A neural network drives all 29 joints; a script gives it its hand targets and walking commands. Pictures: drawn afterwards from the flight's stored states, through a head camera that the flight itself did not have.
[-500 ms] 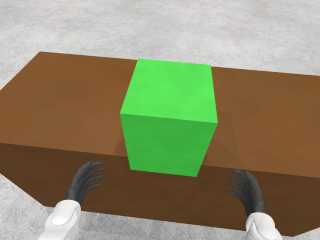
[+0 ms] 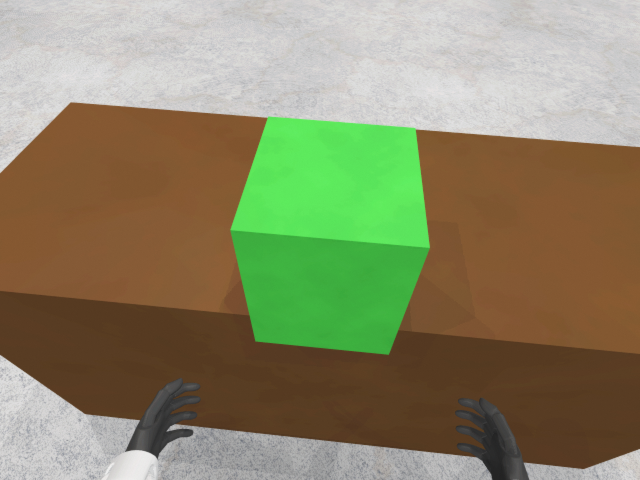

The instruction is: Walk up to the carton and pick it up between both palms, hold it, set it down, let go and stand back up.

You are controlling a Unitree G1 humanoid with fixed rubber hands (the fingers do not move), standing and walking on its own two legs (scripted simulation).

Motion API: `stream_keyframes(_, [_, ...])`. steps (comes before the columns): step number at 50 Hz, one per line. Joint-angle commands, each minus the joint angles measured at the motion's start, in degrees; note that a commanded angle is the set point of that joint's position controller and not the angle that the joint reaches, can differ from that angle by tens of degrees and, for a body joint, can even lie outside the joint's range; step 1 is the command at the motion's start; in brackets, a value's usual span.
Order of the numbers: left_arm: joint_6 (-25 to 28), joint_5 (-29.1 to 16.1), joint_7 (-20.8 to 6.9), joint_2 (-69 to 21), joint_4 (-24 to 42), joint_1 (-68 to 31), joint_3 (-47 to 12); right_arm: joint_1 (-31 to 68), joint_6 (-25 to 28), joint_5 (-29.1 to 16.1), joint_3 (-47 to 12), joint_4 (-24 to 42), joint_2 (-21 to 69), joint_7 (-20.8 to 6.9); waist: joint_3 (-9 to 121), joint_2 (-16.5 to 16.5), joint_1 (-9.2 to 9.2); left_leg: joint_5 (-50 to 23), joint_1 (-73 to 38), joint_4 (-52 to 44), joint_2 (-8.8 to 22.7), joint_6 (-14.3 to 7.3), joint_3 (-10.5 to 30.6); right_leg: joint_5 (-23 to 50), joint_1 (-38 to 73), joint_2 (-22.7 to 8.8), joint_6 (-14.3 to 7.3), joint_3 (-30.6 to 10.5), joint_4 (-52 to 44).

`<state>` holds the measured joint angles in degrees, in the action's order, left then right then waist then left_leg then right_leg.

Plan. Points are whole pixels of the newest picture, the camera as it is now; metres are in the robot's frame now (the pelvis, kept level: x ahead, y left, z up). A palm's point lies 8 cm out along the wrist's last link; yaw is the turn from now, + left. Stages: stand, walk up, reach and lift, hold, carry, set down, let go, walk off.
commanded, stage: set down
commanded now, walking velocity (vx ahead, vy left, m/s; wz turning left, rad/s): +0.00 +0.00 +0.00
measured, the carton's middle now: (331, 240) +0.42 +0.02 +0.06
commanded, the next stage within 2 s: let go in 0.30 s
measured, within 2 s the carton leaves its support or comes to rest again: neither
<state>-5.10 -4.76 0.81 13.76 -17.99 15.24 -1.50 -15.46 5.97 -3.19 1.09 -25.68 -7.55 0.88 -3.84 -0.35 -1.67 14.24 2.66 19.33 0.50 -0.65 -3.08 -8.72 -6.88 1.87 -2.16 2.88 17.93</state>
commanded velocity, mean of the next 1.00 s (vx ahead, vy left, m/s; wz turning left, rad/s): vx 0.00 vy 0.00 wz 0.00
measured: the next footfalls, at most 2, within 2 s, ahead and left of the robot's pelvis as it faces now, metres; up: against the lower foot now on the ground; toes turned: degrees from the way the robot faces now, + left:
none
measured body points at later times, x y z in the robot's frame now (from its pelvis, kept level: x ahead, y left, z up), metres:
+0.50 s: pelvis -0.01 -0.01 +0.00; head +0.01 +0.00 +0.44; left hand +0.15 +0.22 -0.10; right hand +0.15 -0.23 -0.10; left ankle -0.04 +0.10 -0.75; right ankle +0.01 -0.10 -0.75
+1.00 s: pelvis -0.01 +0.00 -0.02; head -0.01 -0.01 +0.43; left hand +0.10 +0.24 -0.12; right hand +0.08 -0.27 -0.14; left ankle -0.04 +0.10 -0.75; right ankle +0.01 -0.10 -0.75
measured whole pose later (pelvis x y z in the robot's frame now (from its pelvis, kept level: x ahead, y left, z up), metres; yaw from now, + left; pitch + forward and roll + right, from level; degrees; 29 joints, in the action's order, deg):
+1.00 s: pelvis -0.01 +0.00 -0.02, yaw -3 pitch +1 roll -1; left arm 0.8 3.2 -0.6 11.7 -36.3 19.7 0.8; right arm -14.3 -1.9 2.3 3.7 -43.7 -14.2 -0.9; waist 0.6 2.4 -0.6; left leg 21.6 14.6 35.2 2.5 -1.0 -5.6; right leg -13.9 -19.5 3.4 -2.7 0.7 32.5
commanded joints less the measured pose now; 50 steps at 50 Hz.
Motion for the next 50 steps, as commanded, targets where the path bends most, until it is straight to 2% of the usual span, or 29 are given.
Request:
stream_keyframes(1, [2.11, 0.99, 0.15, 6.37, 5.42, -4.35, 2.92, 3.57, 3.84, 0.94, 2.15, 4.21, -4.98, -0.23, 6.57, 1.42, 0.17, -15.01, 7.53, -2.82, 0.97, 1.83, -0.06, 8.71, 10.42, -2.37, -0.22, -4.21, -0.55])
stream_keyframes(14, [-0.15, 3.35, 0.22, 5.84, -1.96, -6.86, 3.42, 6.17, 5.62, 3.31, 2.47, -6.38, -6.05, -1.35, 5.06, 1.79, 0.36, -12.74, 8.65, -1.26, 1.08, 1.59, -0.57, 5.48, 8.72, -2.19, -0.36, -3.33, 0.75])
stream_keyframes(19, [-0.39, 3.93, 1.28, 4.67, -2.13, -8.69, 2.38, 8.44, 7.55, 4.52, 4.30, -10.44, -8.57, -2.56, 6.45, 2.68, 1.09, -12.05, 8.76, 0.09, 2.14, 1.84, -0.34, 5.35, 6.78, -1.25, -0.86, -2.19, 2.74])
stream_keyframes(24, [0.31, 3.64, 1.64, 5.21, -1.88, -7.68, 2.93, 7.60, 9.12, 3.93, 3.67, -10.72, -7.96, -2.66, 7.88, -0.51, 0.94, -11.90, 10.14, 0.66, 1.00, 1.26, -0.83, 10.40, 9.61, -2.11, -0.07, -3.56, 3.03])
stream_keyframes(38, [-1.94, 4.18, 1.94, 5.00, -1.34, -8.20, 3.08, 7.50, 7.55, 3.88, 3.47, -9.48, -7.88, -2.98, 5.24, 0.54, 0.69, -6.09, 12.37, -0.76, 0.91, 0.50, -1.14, 3.94, 9.26, -3.04, -0.37, -4.65, 2.14])
stream_keyframes(39, [-2.03, 3.25, 1.72, 2.02, -0.84, -7.27, 1.79, 7.39, 7.72, 3.31, 4.96, -8.53, -10.21, -3.11, 9.23, -0.01, -1.56, -5.71, 15.44, 2.23, -0.11, 2.04, -1.07, 2.36, 10.60, -3.62, -0.09, -4.42, 4.56])
stream_keyframes(40, [3.24, 9.24, 0.20, 7.65, -10.41, 5.44, 5.29, 4.21, -0.84, 5.99, 4.67, -14.52, -13.02, -2.37, 5.84, 13.13, -2.35, -1.32, 6.35, 6.53, 4.17, -0.25, 1.53, 11.39, -7.41, -7.94, -0.50, -8.95, 6.24])
stream_keyframes(41, [5.02, 8.63, -0.46, 9.64, -12.62, 8.67, 5.76, 2.95, -4.39, 7.41, 5.35, -11.66, -12.84, -1.70, 5.92, 8.77, -0.28, 3.67, 3.10, 8.07, 5.97, -1.69, 2.86, 9.89, -11.95, -6.34, 0.11, -7.75, 6.78])
stream_keyframes(42, [6.76, 9.31, -0.74, 8.67, -11.63, 3.26, 5.45, 0.25, -5.83, 6.29, 4.98, -11.49, -11.93, -1.27, 7.13, 4.47, 2.81, 1.32, 5.88, 8.89, 6.29, -2.07, 3.54, 15.30, -9.27, -5.71, -0.12, -6.77, 9.23])
stream_keyframes(43, [7.81, 9.25, -1.03, 6.70, -10.40, -0.39, 5.17, -2.51, -6.50, 5.27, 4.47, -12.88, -11.57, -1.17, 8.02, 2.30, 3.44, 1.72, 9.24, 9.15, 6.26, -2.36, 3.14, 15.12, -8.12, -5.26, -0.72, -6.91, 10.63])
stream_keyframes(45, [8.40, 8.06, -1.31, 4.07, -10.77, 1.03, 4.35, -1.61, -7.43, 5.20, 5.03, -13.33, -13.98, -1.02, 7.32, -1.10, 2.49, 8.27, 8.57, 10.19, 5.82, -3.00, 2.45, 10.43, -14.28, -5.12, -0.97, -9.40, 9.11])
stream_keyframes(48, [8.47, 7.89, -1.14, 5.94, -11.95, 1.55, 4.85, -1.44, -7.14, 5.47, 4.20, -13.38, -11.77, -1.58, 6.81, -7.53, 2.82, 10.38, 10.40, 14.37, 3.10, -2.19, 1.34, 10.26, -15.88, -8.04, -3.26, -15.60, 4.86])
stream_keyframes(50, [8.26, 7.75, -0.77, 6.05, -13.43, 3.72, 4.88, -1.93, -6.71, 5.45, 3.94, -14.01, -11.40, -1.76, 8.34, -8.64, 2.89, 10.83, 8.40, 14.88, 1.76, -2.18, 1.27, 9.63, -16.78, -9.18, -4.31, -18.89, 2.82])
